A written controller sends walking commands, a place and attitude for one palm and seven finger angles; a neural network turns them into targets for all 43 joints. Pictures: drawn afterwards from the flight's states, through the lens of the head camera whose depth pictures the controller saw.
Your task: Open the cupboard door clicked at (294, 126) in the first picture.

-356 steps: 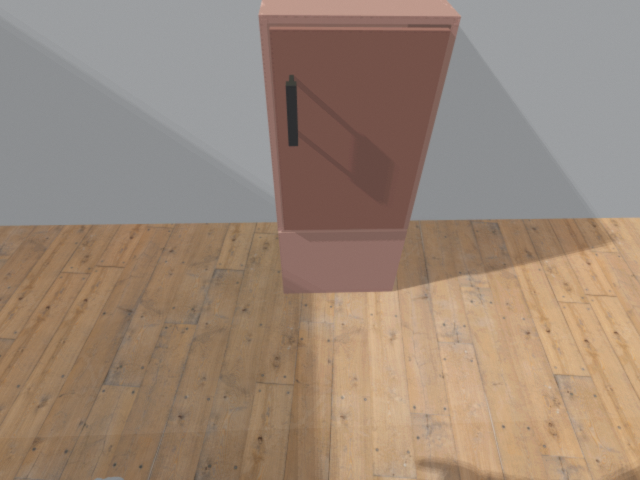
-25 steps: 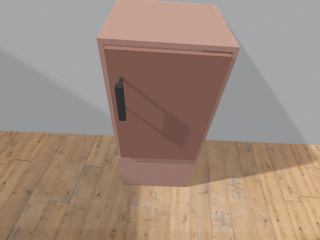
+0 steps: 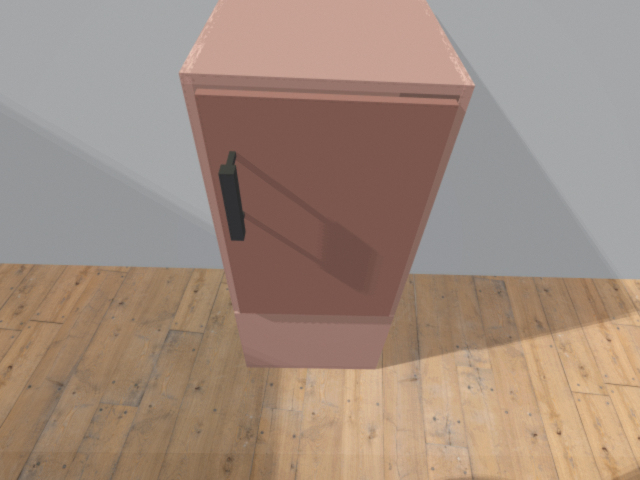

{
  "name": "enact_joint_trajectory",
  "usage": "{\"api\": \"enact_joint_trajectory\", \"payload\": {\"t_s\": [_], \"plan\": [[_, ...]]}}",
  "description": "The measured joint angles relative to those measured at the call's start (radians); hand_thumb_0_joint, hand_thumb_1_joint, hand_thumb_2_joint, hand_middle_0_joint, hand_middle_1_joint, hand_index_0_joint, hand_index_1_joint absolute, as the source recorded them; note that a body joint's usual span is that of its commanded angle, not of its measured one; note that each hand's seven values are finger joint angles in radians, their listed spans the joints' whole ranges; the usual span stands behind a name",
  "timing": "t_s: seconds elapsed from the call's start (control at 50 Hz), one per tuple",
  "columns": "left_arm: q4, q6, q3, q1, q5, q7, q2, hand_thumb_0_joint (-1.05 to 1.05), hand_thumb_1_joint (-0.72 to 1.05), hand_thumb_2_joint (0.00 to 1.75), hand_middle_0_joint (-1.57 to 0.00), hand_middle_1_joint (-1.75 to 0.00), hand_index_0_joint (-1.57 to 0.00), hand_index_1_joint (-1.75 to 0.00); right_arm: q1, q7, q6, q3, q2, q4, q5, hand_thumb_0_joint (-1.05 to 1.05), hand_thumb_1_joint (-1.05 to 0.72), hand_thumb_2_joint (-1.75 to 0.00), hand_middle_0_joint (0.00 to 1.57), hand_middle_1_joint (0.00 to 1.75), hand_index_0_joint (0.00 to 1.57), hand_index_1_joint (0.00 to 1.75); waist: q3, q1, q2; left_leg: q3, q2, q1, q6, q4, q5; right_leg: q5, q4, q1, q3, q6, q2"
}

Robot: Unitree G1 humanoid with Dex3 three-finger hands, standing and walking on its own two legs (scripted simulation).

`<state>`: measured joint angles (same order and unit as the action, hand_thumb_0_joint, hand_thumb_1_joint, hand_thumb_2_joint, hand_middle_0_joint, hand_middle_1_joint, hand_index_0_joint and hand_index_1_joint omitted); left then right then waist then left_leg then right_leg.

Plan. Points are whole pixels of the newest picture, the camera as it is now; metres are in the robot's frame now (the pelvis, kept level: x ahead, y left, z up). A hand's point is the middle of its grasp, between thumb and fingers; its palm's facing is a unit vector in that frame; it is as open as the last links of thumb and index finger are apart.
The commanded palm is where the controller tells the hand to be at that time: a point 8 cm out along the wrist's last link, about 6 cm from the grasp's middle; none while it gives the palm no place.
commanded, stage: raise the hand with hooked fingers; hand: left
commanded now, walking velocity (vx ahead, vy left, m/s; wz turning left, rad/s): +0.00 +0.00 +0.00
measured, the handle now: (235, 197) +0.54 +0.18 +0.03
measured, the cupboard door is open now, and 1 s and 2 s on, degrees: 0 0 0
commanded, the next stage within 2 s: none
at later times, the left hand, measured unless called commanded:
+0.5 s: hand (169, 454) +0.16 +0.19 -0.03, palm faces +0.19 -0.98 -0.08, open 9.6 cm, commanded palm +0.15 +0.24 -0.02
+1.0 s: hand (147, 385) +0.22 +0.23 +0.00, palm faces +0.07 -1.00 -0.05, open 12.5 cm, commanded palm +0.20 +0.28 +0.01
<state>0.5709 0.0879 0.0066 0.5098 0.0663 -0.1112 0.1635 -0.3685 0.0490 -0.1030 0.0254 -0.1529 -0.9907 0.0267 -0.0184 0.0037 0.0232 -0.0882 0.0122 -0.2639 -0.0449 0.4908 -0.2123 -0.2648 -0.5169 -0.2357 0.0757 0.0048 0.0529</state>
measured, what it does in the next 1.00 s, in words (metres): lowers itself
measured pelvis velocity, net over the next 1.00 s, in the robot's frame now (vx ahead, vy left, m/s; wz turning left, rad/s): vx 0.00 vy -0.02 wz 0.03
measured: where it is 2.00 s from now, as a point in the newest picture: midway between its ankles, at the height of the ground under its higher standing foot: outside the picture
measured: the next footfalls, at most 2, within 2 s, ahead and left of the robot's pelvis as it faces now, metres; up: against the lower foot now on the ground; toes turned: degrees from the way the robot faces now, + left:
none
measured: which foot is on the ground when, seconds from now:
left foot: down 0.00-1.00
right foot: down 0.00-1.00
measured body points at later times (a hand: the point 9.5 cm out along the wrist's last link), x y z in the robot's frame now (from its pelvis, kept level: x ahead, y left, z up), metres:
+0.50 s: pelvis +0.00 -0.05 -0.09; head +0.05 -0.03 +0.36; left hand +0.14 +0.24 -0.03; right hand +0.25 -0.25 -0.13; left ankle +0.04 +0.09 -0.74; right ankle +0.01 -0.13 -0.74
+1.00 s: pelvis +0.00 -0.02 -0.06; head +0.05 -0.01 +0.39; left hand +0.21 +0.28 +0.01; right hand +0.16 -0.28 -0.13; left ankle +0.04 +0.09 -0.74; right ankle +0.01 -0.13 -0.74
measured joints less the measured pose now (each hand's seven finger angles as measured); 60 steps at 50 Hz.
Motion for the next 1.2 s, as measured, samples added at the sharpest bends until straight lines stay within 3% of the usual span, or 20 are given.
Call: {"api": "enact_joint_trajectory", "payload": {"t_s": [0.06, 0.12, 0.2, 0.24, 0.26, 0.32, 0.38, 0.44, 0.52, 0.6, 0.68, 0.78, 0.92, 1.06, 1.2], "plan": [[-0.329, -0.08, 0.009, 0.049, 0.067, -0.049, 0.037, 0.05, 0.94, 0.89, -0.2, -0.32, -0.2, -0.32, -0.025, 0.019, -0.123, -0.012, -0.042, 0.106, 0.03, 0.03, -0.93, -0.9, 0.2, 0.3, 0.2, 0.3, 0.031, -0.027, -0.021, 0.023, 0.015, -0.055, -0.001, 0.068, -0.026, -0.044, -0.077, -0.047, 0.001, -0.002, 0.007], [-0.449, -0.245, 0.035, -0.031, 0.087, -0.01, 0.033, 0.04, 0.89, 0.87, -0.2, -0.35, -0.2, -0.35, 0.024, 0.012, -0.179, -0.032, -0.093, 0.195, 0.014, 0.02, -0.93, -0.9, 0.2, 0.3, 0.2, 0.3, 0.074, -0.049, -0.051, 0.041, 0.013, -0.173, 0.003, 0.183, -0.067, -0.085, -0.177, -0.15, 0.007, -0.005, 0.004], [-0.447, -0.529, 0.086, -0.129, 0.141, 0.192, 0.0, 0.02, 0.8, 0.84, -0.2, -0.39, -0.2, -0.39, 0.122, -0.031, -0.193, -0.076, -0.109, 0.31, -0.006, 0.02, -0.92, -0.9, 0.2, 0.3, 0.2, 0.3, 0.151, -0.035, -0.025, 0.025, -0.014, -0.381, 0.013, 0.381, -0.146, -0.157, -0.381, -0.37, -0.016, 0.005, -0.012], [-0.438, -0.612, 0.104, -0.135, 0.157, 0.307, -0.004, 0.01, 0.75, 0.82, -0.21, -0.42, -0.2, -0.42, 0.165, -0.049, -0.179, -0.093, -0.11, 0.375, -0.005, 0.01, -0.91, -0.9, 0.2, 0.3, 0.2, 0.3, 0.165, -0.026, -0.006, 0.026, -0.028, -0.461, 0.021, 0.476, -0.189, -0.199, -0.474, -0.451, -0.017, 0.013, -0.022], [-0.441, -0.621, 0.111, -0.125, 0.162, 0.347, -0.001, 0.01, 0.72, 0.81, -0.21, -0.43, -0.21, -0.43, 0.183, -0.051, -0.167, -0.098, -0.11, 0.407, -0.003, 0.01, -0.91, -0.9, 0.2, 0.3, 0.2, 0.3, 0.168, -0.02, 0.003, 0.026, -0.033, -0.491, 0.023, 0.516, -0.208, -0.218, -0.514, -0.481, -0.017, 0.019, -0.025], [-0.472, -0.562, 0.132, -0.059, 0.184, 0.392, 0.011, 0.01, 0.64, 0.79, -0.22, -0.48, -0.22, -0.48, 0.22, -0.042, -0.128, -0.106, -0.109, 0.488, 0.004, 0.01, -0.91, -0.9, 0.2, 0.3, 0.19, 0.3, 0.166, 0.003, 0.016, 0.042, -0.045, -0.547, 0.036, 0.599, -0.25, -0.262, -0.591, -0.53, -0.004, 0.033, -0.034], [-0.525, -0.516, 0.165, 0.02, 0.193, 0.364, 0.024, 0.01, 0.56, 0.76, -0.23, -0.52, -0.23, -0.52, 0.234, -0.025, -0.104, -0.102, -0.101, 0.526, 0.004, 0.01, -0.91, -0.9, 0.19, 0.3, 0.19, 0.3, 0.163, 0.027, 0.008, 0.073, -0.054, -0.576, 0.049, 0.644, -0.276, -0.286, -0.615, -0.541, 0.026, 0.045, -0.044], [-0.583, -0.547, 0.204, 0.052, 0.206, 0.355, 0.047, 0.01, 0.49, 0.73, -0.23, -0.57, -0.23, -0.56, 0.231, -0.009, -0.104, -0.081, -0.089, 0.52, -0.003, 0.01, -0.91, -0.9, 0.19, 0.3, 0.19, 0.3, 0.163, 0.049, -0.005, 0.11, -0.06, -0.607, 0.058, 0.672, -0.287, -0.297, -0.621, -0.55, 0.06, 0.054, -0.052], [-0.6, -0.588, 0.24, -0.019, 0.247, 0.431, 0.076, 0.01, 0.4, 0.69, -0.23, -0.63, -0.23, -0.62, 0.228, 0.001, -0.117, -0.038, -0.076, 0.467, 0.0, 0.01, -0.91, -0.9, 0.2, 0.3, 0.2, 0.3, 0.154, 0.061, -0.035, 0.146, -0.065, -0.645, 0.066, 0.698, -0.291, -0.299, -0.623, -0.566, 0.094, 0.063, -0.061], [-0.558, -0.497, 0.256, -0.122, 0.278, 0.518, 0.109, 0.01, 0.3, 0.65, -0.24, -0.69, -0.24, -0.68, 0.207, 0.008, -0.11, -0.007, -0.053, 0.42, 0.012, 0.01, -0.9, -0.9, 0.2, 0.3, 0.2, 0.3, 0.144, 0.047, -0.058, 0.143, -0.068, -0.641, 0.07, 0.679, -0.281, -0.286, -0.604, -0.565, 0.091, 0.062, -0.064], [-0.523, -0.406, 0.289, -0.148, 0.299, 0.525, 0.123, 0.01, 0.21, 0.61, -0.25, -0.75, -0.25, -0.74, 0.156, 0.011, -0.098, -0.005, -0.037, 0.398, 0.017, 0.01, -0.9, -0.9, 0.2, 0.3, 0.2, 0.3, 0.144, 0.015, -0.063, 0.113, -0.067, -0.592, 0.063, 0.614, -0.259, -0.261, -0.553, -0.532, 0.063, 0.052, -0.063], [-0.504, -0.432, 0.325, -0.134, 0.309, 0.488, 0.117, 0.0, 0.09, 0.56, -0.26, -0.82, -0.26, -0.82, 0.09, 0.014, -0.103, -0.028, -0.063, 0.388, 0.015, 0.01, -0.9, -0.9, 0.2, 0.3, 0.2, 0.3, 0.151, -0.009, -0.056, 0.083, -0.061, -0.539, 0.049, 0.545, -0.235, -0.233, -0.495, -0.494, 0.035, 0.039, -0.057], [-0.449, -0.475, 0.322, -0.179, 0.308, 0.5, 0.134, 0.0, -0.07, 0.49, -0.27, -0.93, -0.27, -0.92, 0.066, 0.023, -0.12, -0.048, -0.129, 0.39, 0.023, 0.01, -0.9, -0.9, 0.2, 0.3, 0.2, 0.3, 0.135, -0.012, -0.046, 0.074, -0.052, -0.518, 0.031, 0.525, -0.225, -0.216, -0.466, -0.469, 0.026, 0.025, -0.05], [-0.438, -0.452, 0.326, -0.239, 0.305, 0.493, 0.158, 0.0, -0.23, 0.42, -0.28, -1.03, -0.28, -1.03, 0.087, 0.023, -0.134, -0.033, -0.128, 0.414, 0.025, 0.01, -0.9, -0.9, 0.2, 0.3, 0.2, 0.3, 0.125, -0.013, -0.033, 0.069, -0.046, -0.471, 0.017, 0.49, -0.213, -0.193, -0.417, -0.417, 0.022, 0.012, -0.046], [-0.387, -0.385, 0.338, -0.333, 0.292, 0.498, 0.187, -0.01, -0.39, 0.35, -0.29, -1.13, -0.29, -1.13, 0.109, 0.02, -0.127, 0.008, -0.107, 0.446, 0.025, 0.01, -0.9, -0.9, 0.2, 0.3, 0.2, 0.3, 0.119, -0.001, -0.039, 0.071, -0.037, -0.428, 0.006, 0.455, -0.199, -0.173, -0.368, -0.365, 0.025, 0.0, -0.04]]}}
